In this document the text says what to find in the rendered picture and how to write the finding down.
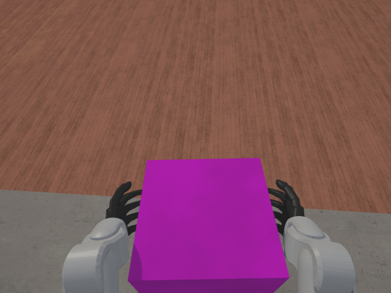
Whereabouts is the left robot forearm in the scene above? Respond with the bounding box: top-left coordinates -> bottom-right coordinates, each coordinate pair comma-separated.
62,218 -> 130,293

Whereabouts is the carton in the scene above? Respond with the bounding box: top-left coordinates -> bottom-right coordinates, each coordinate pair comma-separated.
128,158 -> 289,293

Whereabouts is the right robot forearm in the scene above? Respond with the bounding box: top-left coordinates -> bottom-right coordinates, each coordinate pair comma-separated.
283,216 -> 356,293

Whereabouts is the robot left hand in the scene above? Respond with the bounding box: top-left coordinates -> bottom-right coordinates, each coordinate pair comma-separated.
106,181 -> 142,236

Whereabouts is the robot right hand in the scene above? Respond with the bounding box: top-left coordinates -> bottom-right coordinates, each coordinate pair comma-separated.
268,179 -> 305,236

